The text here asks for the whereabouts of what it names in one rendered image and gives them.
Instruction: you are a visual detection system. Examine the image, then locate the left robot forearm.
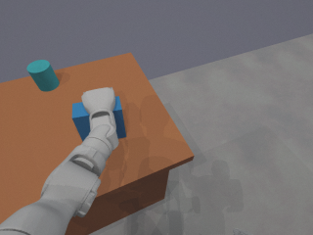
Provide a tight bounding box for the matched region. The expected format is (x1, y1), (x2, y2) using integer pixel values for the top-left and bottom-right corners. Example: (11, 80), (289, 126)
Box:
(40, 109), (119, 198)

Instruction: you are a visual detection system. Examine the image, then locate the robot left upper arm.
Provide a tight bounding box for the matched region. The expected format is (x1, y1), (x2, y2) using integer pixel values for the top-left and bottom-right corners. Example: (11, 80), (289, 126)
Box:
(0, 161), (101, 235)

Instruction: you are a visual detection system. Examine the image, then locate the sponge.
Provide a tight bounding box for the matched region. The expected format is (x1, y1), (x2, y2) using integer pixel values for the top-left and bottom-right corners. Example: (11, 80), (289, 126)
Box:
(71, 96), (126, 142)

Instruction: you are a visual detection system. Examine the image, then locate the robot left hand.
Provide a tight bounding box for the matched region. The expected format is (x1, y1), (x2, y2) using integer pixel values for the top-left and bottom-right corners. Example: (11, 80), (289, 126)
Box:
(81, 87), (115, 115)

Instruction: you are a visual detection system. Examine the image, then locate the table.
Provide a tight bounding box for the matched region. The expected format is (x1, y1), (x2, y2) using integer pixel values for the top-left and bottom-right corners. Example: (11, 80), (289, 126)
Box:
(0, 52), (195, 235)

